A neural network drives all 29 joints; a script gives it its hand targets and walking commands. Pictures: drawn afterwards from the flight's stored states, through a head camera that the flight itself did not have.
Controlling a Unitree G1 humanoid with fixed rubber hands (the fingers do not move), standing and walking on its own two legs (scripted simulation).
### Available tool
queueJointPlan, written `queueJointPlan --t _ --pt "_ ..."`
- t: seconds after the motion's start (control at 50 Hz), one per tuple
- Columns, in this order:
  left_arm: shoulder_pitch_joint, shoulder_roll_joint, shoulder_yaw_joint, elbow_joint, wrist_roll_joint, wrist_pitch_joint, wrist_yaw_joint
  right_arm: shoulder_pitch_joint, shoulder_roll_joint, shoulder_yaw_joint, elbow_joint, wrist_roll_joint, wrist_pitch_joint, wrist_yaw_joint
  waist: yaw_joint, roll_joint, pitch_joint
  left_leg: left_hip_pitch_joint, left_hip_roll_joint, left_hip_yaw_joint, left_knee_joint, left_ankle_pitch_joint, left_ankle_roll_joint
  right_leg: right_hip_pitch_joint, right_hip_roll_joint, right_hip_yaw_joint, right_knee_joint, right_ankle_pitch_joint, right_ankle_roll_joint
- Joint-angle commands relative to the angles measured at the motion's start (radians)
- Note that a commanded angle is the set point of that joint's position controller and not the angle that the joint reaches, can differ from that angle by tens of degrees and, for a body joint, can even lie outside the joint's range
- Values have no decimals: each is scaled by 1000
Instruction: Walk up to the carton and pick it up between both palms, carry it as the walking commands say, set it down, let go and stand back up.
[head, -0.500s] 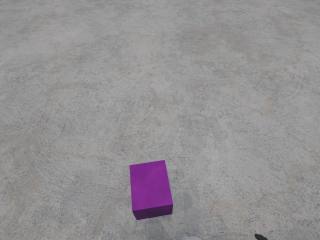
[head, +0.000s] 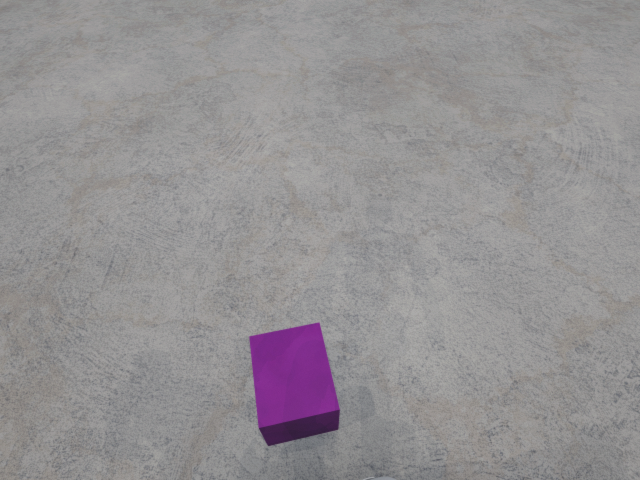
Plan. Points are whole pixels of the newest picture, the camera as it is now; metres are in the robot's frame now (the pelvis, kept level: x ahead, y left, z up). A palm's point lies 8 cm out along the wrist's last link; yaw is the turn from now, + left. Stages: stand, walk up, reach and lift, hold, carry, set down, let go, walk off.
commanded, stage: walk up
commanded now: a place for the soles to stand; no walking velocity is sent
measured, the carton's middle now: (294, 383) +0.46 +0.10 -0.66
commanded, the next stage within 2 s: reach and lift in 0.22 s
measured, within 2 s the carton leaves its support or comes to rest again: neither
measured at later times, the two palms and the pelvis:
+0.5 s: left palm out of the picture +0.13 +0.26 -0.11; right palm (509, 437) +0.20 -0.25 -0.12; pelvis -0.01 -0.02 -0.02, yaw +10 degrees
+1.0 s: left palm (150, 415) +0.23 +0.27 -0.15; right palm (460, 397) +0.26 -0.21 -0.16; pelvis -0.03 -0.03 -0.06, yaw +11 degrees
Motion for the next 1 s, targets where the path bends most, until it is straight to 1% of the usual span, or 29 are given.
queueJointPlan --t 0.0,0.14,0.18,0.2,0.22,0.24,0.26,0.28,0.3,0.32,0.34,0.38,0.4,0.42,0.48,0.54,0.62,0.68,0.74,0.84,0.98 --pt "38 139 33 -43 0 -10 3 29 -119 -26 -39 -1 -7 -3 -3 -38 -20 65 167 -153 -123 44 38 -91 -118 114 -90 156 -66" --pt "50 131 33 -52 1 -9 4 13 -132 -30 -46 -4 -5 -3 6 -14 -21 29 205 -145 -138 63 60 -61 -93 50 -18 191 -58" --pt "55 137 35 -56 3 -9 5 12 -131 -30 -50 -5 -1 -2 6 -21 -18 24 193 -135 -118 46 54 -62 -101 69 -31 188 -63" --pt "55 142 36 -58 4 -9 5 16 -128 -30 -52 -5 1 -2 5 -32 -17 29 179 -130 -103 30 46 -71 -110 96 -52 176 -67" --pt "-535 134 64 -455 11 77 -39 -474 -91 -85 -573 -32 23 10 -45 63 -33 -330 128 -223 -20 -240 11 -168 -109 -175 80 -180 5" --pt "-366 114 81 -282 -10 167 -48 -373 -121 -97 -425 -27 106 17 7 57 37 -333 142 -261 -15 -244 5 -80 -101 -234 24 -206 12" --pt "-329 118 86 -298 -12 228 -60 -354 -147 -99 -483 1 159 21 6 18 23 -322 118 -231 -19 -259 10 -60 -81 -262 15 -195 7" --pt "-278 115 98 -293 -12 276 -68 -302 -160 -118 -491 -3 211 21 -1 -1 19 -352 115 -236 -46 -274 14 -7 -72 -267 29 -169 9" --pt "-217 135 108 -261 9 317 -73 -225 -146 -126 -444 -11 263 26 -5 -13 13 -370 123 -253 -75 -278 25 45 -69 -274 51 -131 6" --pt "-173 138 121 -244 32 345 -79 -156 -125 -127 -393 -12 304 30 -15 -12 22 -384 121 -256 -69 -227 21 54 -77 -274 48 -93 0" --pt "-168 132 123 -253 39 364 -84 -130 -109 -135 -374 -24 327 29 -36 -21 3 -357 108 -255 -39 -150 12 45 -75 -267 40 -41 -9" --pt "-148 126 109 -278 51 387 -97 -71 -65 -137 -342 -10 351 20 -62 -56 -67 -265 66 -259 36 25 -8 25 -79 -244 13 72 -19" --pt "-151 132 105 -304 57 389 -107 -65 -41 -139 -351 1 348 10 -72 -65 -108 -224 49 -263 71 81 -18 7 -85 -231 0 113 -21" --pt "-181 144 105 -336 63 377 -119 -86 -10 -137 -375 9 335 1 -74 -59 -131 -222 40 -264 102 107 -24 -17 -90 -215 1 148 -19" --pt "-281 153 82 -397 64 310 -146 -144 50 -151 -427 11 271 -18 -71 -12 -173 -326 34 -268 160 105 -28 -43 -107 -185 48 208 -4" --pt "-333 162 82 -397 69 250 -157 -177 64 -169 -442 5 213 -31 -66 31 -259 -388 27 -273 203 129 -31 -74 -107 -181 125 254 14" --pt "-393 188 112 -391 54 203 -157 -205 89 -154 -459 7 169 -50 -49 52 -369 -461 14 -271 256 180 -42 -71 -104 -180 197 335 26" --pt "-422 198 128 -368 46 201 -163 -214 98 -143 -473 12 171 -63 -46 53 -415 -518 11 -266 275 176 -45 -62 -102 -180 219 331 27" --pt "-473 201 140 -340 43 210 -165 -249 98 -139 -475 14 182 -67 -43 56 -412 -555 11 -263 285 153 -45 -96 -100 -188 229 269 26" --pt "-610 199 151 -283 24 220 -160 -367 88 -141 -474 25 197 -62 -45 53 -407 -600 14 -256 303 109 -45 -180 -100 -209 248 163 21" --pt "-824 209 166 -208 -7 239 -149 -571 72 -157 -450 47 221 -59 -51 36 -477 -668 13 -251 330 68 -44 -255 -99 -217 286 110 21"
